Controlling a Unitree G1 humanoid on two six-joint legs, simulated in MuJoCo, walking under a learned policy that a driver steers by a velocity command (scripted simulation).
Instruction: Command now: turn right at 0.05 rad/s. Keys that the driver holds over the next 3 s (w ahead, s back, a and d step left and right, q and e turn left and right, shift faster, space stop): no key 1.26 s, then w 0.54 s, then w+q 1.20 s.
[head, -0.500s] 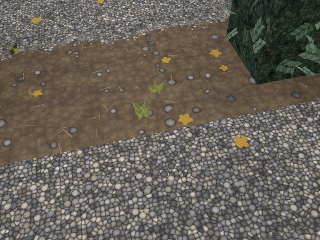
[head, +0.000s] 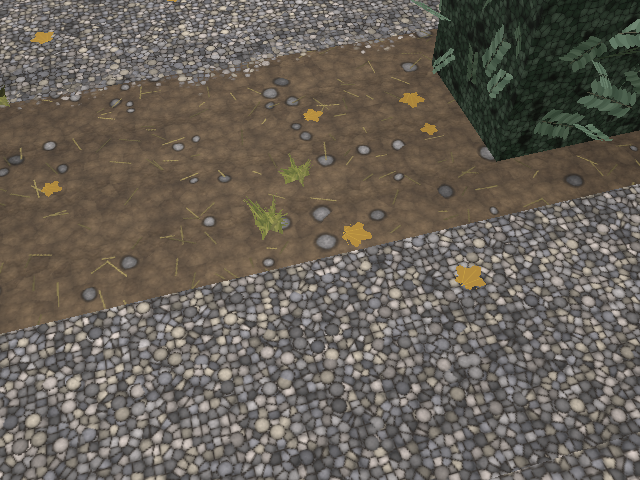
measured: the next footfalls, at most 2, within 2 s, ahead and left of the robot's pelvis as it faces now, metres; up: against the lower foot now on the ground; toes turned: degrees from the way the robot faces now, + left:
right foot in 1.62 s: +0.17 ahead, -0.16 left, +0.00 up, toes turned +0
